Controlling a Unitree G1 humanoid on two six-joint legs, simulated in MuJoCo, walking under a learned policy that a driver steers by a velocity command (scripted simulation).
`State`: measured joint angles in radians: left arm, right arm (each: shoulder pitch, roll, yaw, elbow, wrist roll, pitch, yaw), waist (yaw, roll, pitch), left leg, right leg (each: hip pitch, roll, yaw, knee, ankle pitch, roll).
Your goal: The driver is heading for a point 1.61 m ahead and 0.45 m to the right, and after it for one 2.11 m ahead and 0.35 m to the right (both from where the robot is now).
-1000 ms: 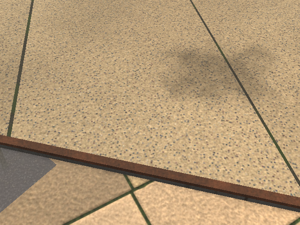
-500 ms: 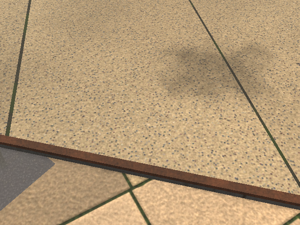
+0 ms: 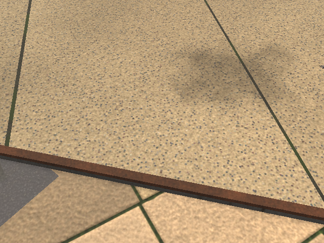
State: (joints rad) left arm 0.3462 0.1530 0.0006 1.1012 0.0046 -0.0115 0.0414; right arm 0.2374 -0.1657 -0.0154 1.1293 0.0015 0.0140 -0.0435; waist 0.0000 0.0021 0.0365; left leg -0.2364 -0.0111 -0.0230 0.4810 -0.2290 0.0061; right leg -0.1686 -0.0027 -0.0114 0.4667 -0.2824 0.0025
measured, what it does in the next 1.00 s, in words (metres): climbs: right foot 0.04 m higher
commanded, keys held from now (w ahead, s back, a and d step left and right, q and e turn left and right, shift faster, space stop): no key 0.06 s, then w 0.54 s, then no key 0.40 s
